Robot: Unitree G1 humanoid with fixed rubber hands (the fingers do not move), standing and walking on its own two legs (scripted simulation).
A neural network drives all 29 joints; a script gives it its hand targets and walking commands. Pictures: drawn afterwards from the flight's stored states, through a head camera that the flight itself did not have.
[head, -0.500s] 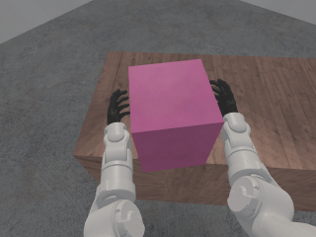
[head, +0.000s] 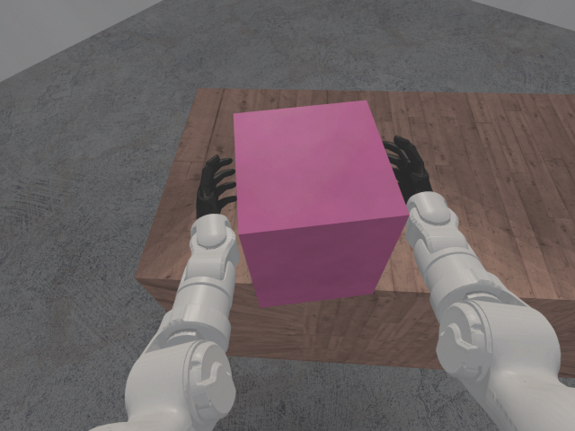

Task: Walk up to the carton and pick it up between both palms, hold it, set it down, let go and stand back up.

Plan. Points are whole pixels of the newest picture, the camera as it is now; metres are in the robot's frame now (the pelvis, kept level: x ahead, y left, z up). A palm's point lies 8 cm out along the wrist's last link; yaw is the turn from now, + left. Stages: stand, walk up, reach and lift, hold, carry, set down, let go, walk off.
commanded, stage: set down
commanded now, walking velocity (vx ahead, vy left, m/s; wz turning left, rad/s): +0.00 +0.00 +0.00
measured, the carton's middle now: (309, 211) +0.45 +0.05 -0.01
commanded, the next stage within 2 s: none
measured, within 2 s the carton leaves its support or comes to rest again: neither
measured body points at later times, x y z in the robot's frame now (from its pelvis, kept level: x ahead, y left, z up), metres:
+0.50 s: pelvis -0.01 -0.01 -0.02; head +0.09 -0.01 +0.42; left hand +0.41 +0.24 +0.05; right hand +0.51 -0.13 +0.06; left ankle +0.00 +0.13 -0.74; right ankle +0.00 -0.08 -0.74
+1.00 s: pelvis -0.01 -0.01 +0.00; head +0.06 -0.02 +0.44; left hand +0.43 +0.25 +0.15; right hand +0.52 -0.14 +0.16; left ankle +0.00 +0.13 -0.74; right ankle -0.01 -0.08 -0.74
